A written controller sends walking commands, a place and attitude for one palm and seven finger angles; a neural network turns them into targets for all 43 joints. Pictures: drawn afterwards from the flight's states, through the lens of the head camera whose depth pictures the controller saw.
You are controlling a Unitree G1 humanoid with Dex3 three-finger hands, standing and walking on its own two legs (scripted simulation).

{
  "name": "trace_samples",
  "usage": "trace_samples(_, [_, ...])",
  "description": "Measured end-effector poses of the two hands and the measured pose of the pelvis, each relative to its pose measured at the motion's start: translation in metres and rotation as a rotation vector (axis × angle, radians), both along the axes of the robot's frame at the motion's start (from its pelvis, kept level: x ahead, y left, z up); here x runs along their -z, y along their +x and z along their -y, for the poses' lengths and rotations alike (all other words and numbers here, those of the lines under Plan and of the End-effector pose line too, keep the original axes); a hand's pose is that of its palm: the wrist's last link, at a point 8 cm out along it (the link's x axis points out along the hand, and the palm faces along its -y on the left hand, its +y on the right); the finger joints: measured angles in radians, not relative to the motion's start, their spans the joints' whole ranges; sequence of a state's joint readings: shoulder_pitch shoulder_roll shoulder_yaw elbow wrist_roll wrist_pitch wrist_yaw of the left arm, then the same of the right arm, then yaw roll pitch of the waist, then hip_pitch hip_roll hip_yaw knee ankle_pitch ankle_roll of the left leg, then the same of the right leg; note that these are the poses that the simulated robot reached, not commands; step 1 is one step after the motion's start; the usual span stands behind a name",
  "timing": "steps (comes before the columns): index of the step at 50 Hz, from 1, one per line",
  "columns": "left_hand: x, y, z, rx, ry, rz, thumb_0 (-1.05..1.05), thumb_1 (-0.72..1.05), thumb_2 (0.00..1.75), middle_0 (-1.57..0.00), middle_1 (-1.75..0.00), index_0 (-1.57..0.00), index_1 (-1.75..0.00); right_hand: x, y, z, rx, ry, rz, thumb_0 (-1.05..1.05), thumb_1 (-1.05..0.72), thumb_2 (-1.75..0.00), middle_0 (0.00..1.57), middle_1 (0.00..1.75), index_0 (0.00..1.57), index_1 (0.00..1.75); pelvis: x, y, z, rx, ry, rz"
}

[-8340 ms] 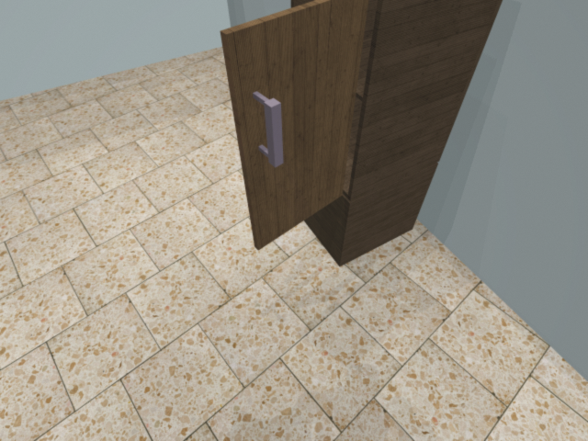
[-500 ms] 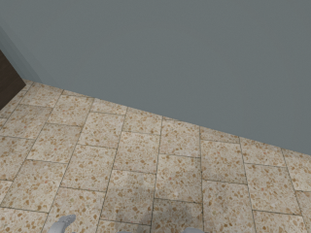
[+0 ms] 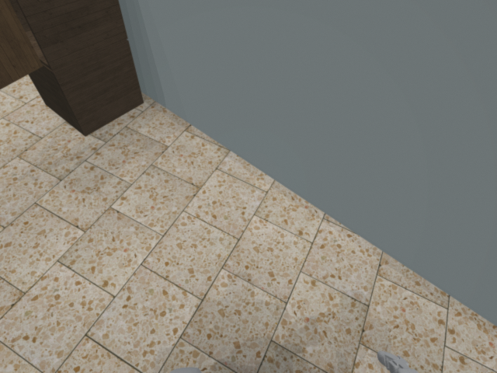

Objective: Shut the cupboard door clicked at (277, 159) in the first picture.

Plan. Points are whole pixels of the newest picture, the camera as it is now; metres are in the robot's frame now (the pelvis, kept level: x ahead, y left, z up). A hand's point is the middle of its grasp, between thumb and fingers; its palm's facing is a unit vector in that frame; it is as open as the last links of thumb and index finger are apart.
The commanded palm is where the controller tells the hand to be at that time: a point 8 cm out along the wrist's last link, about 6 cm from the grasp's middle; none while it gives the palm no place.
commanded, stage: walk to a spot facing it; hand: left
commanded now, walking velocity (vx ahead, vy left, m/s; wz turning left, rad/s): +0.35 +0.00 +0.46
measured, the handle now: out of the picture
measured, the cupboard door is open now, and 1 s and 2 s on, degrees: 100 100 100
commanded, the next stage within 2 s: turn to face it in 1.68 s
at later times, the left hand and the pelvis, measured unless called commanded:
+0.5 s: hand (173, 309) +0.24 +0.15 -0.14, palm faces +0.24 -0.95 -0.19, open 7.3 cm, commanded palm none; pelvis +0.18 -0.04 +0.02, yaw +14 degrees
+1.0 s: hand (142, 258) +0.34 +0.24 -0.16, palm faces +0.39 -0.91 -0.14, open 7.4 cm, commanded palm none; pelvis +0.37 +0.06 +0.02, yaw +21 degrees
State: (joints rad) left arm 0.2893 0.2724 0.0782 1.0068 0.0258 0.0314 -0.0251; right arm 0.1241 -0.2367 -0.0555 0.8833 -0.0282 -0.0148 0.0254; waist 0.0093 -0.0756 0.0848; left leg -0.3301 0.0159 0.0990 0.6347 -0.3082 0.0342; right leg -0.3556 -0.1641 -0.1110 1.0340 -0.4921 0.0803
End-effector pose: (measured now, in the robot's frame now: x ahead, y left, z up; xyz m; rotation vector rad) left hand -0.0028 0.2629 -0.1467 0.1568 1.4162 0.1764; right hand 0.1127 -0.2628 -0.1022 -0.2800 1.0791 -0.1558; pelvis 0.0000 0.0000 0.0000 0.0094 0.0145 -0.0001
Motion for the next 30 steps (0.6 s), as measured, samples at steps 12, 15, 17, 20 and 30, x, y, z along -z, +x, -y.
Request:
trace_samples(12, [-0.038, 0.151, 0.011, 0.004, 0.016, 0.255, 0.01, 0.91, 0.9, -0.2, -0.3, -0.2, -0.3, 0.012, 0.002, -0.014, -0.004, 0.084, -0.231, 0.0, -0.9, -0.89, 0.2, 0.3, 0.2, 0.3, -0.019, 0.076, 0.014, -0.098, -0.007, -0.004])
trace_samples(15, [-0.039, 0.197, 0.026, 0.028, 0.024, 0.31, 0.01, 0.91, 0.9, -0.2, -0.3, -0.2, -0.3, 0.024, 0.009, -0.003, 0.019, 0.104, -0.281, 0.0, -0.9, -0.89, 0.2, 0.3, 0.2, 0.3, -0.012, 0.104, 0.028, -0.112, 0.003, 0.0])
trace_samples(17, [-0.036, 0.223, 0.036, 0.03, 0.039, 0.361, 0.01, 0.91, 0.9, -0.2, -0.3, -0.2, -0.3, 0.037, 0.019, 0.008, 0.023, 0.11, -0.311, 0.0, -0.9, -0.89, 0.2, 0.3, 0.2, 0.3, -0.002, 0.123, 0.038, -0.138, 0.013, 0.003])
trace_samples(20, [-0.037, 0.236, 0.049, -0.016, 0.044, 0.387, 0.01, 0.91, 0.9, -0.2, -0.3, -0.2, -0.3, 0.041, 0.049, 0.019, -0.007, 0.097, -0.342, 0.0, -0.91, -0.89, 0.2, 0.3, 0.2, 0.3, -0.001, 0.143, 0.043, -0.188, -0.001, 0.025])
trace_samples(30, [-0.033, 0.188, 0.057, -0.263, 0.032, 0.172, -0.01, 0.95, 0.9, -0.21, -0.3, -0.2, -0.3, 0.01, 0.232, -0.007, -0.199, 0.075, -0.181, 0.01, -0.91, -0.9, 0.19, 0.3, 0.19, 0.3, -0.022, 0.222, 0.034, -0.301, -0.009, 0.005])
